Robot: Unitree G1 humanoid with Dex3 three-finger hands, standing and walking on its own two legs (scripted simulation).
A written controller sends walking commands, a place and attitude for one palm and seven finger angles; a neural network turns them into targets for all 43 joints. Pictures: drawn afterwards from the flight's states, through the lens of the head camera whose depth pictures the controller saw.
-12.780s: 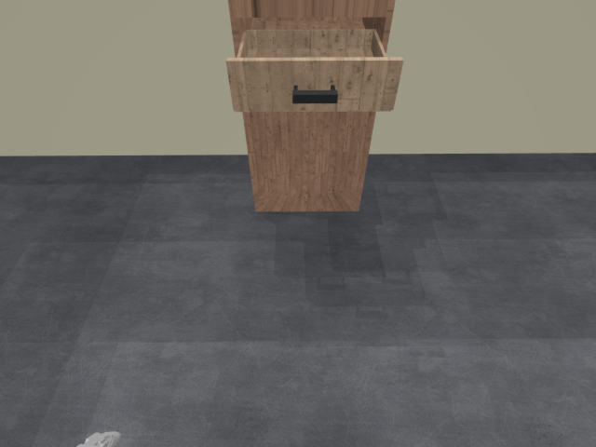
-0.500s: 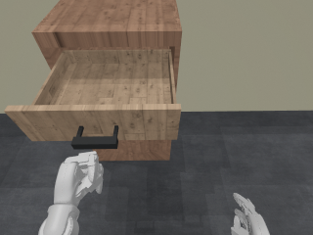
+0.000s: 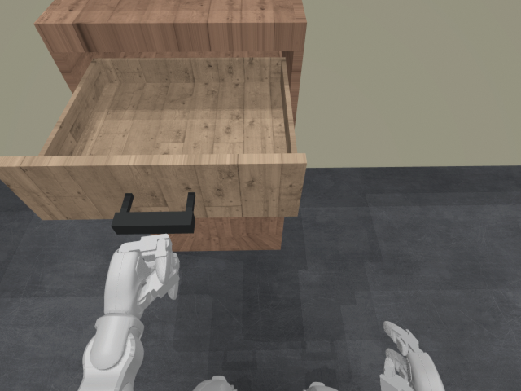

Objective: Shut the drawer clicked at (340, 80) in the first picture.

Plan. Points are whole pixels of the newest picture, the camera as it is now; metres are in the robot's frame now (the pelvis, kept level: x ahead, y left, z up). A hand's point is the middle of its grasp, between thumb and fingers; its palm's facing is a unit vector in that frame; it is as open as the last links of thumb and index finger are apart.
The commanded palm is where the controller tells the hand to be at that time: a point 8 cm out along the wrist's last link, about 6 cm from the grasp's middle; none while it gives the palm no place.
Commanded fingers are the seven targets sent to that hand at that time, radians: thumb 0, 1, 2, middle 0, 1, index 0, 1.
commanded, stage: bring the fist close to the handle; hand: left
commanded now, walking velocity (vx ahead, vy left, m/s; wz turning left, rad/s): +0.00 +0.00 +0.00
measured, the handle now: (157, 210) +0.36 +0.18 +0.07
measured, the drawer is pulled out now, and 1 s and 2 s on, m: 0.30 0.26 0.13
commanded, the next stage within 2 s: push the drawer shut in 0.26 s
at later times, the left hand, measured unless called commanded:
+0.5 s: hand (180, 270) +0.27 +0.13 +0.06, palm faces +0.05 -1.00 -0.04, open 3.3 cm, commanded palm +0.26 +0.18 +0.06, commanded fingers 0.00 0.90 0.90 -1.40 -1.60 -1.40 -1.60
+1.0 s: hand (183, 234) +0.33 +0.13 +0.06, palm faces +0.05 -1.00 -0.04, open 2.9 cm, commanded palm +0.32 +0.19 +0.06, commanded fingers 0.00 0.90 0.90 -1.40 -1.60 -1.40 -1.60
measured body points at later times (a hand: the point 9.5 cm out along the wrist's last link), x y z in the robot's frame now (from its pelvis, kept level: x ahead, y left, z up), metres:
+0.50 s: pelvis -0.01 -0.01 +0.00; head +0.04 -0.01 +0.45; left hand +0.26 +0.18 +0.07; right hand +0.16 -0.24 -0.09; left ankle +0.00 +0.11 -0.68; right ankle +0.00 -0.11 -0.68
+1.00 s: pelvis -0.02 -0.01 +0.00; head +0.04 -0.01 +0.45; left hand +0.32 +0.19 +0.06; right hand +0.13 -0.25 -0.10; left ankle +0.00 +0.11 -0.68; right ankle +0.00 -0.11 -0.68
